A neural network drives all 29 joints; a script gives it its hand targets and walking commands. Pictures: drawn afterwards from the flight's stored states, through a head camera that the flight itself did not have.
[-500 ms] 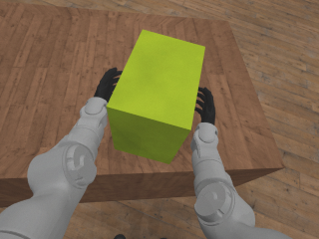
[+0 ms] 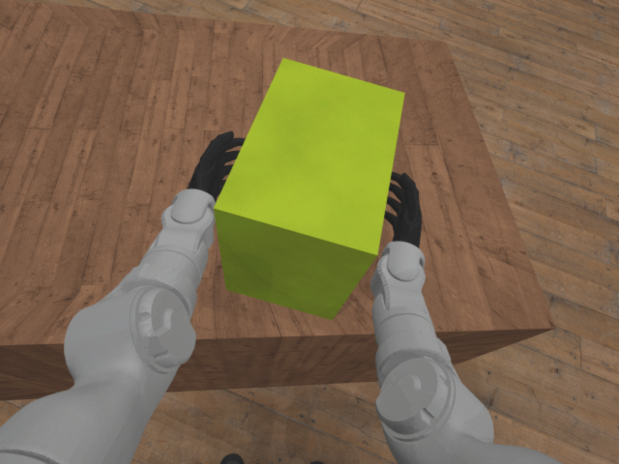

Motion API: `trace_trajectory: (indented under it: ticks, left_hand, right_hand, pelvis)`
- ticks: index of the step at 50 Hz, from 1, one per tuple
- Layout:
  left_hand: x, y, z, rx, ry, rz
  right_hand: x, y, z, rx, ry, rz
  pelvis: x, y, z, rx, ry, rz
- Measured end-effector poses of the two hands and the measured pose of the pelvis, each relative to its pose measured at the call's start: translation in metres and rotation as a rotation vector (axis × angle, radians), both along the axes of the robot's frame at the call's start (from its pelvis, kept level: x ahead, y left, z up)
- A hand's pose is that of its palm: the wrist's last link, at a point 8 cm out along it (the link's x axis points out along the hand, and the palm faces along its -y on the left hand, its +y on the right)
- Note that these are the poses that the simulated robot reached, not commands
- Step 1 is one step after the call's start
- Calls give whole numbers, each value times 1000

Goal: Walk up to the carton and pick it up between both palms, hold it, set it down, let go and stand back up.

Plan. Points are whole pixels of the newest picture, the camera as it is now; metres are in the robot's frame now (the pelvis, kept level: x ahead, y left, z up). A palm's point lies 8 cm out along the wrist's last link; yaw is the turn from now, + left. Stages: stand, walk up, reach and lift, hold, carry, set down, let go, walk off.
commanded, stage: reach and lift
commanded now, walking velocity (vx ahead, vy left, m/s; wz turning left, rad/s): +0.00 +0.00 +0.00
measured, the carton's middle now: (309, 198) +0.47 -0.02 -0.01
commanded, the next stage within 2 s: none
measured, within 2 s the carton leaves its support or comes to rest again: leaves its support in 1.10 s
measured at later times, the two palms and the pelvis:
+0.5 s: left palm (207, 188) +0.46 +0.12 +0.03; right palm (404, 236) +0.39 -0.14 +0.03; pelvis +0.00 +0.00 +0.00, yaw +0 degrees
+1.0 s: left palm (216, 201) +0.43 +0.11 +0.03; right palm (414, 248) +0.37 -0.15 +0.03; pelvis +0.00 -0.01 +0.00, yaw +0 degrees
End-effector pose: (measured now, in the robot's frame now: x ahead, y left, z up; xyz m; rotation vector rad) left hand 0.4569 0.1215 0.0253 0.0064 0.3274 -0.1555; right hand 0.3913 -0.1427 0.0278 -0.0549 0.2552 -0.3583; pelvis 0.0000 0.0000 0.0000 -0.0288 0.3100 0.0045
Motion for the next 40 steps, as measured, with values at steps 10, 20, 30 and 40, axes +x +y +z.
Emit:
trace_trajectory:
  ticks: [10,20,30,40]
  left_hand:
    - [0,-1,1,23,-5,-6]
    - [-1,-1,1,26,-4,0]
    - [-2,-3,4,54,-15,-6]
    - [-8,-7,8,87,-22,-2]
  right_hand:
    - [0,-1,-1,16,-5,0]
    - [-1,-1,-1,21,-8,-2]
    - [-2,-2,-2,25,-17,-1]
    - [-7,-5,-3,46,-29,-11]
  pelvis:
    - [0,1,0,-3,-4,-3]
    - [-1,-1,1,-1,-3,-4]
    - [-1,-3,1,-3,1,-5]
    - [0,-5,2,-2,-7,-5]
